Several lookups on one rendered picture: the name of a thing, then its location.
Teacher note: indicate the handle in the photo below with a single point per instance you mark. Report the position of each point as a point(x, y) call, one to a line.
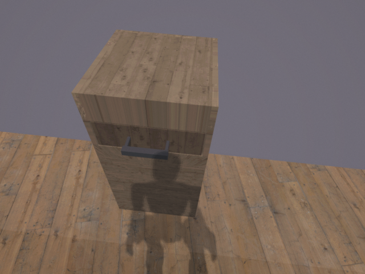
point(144, 152)

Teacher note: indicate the drawer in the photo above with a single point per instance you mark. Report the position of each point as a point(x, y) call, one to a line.
point(180, 141)

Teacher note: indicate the cabinet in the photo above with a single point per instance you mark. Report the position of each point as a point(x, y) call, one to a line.
point(153, 80)

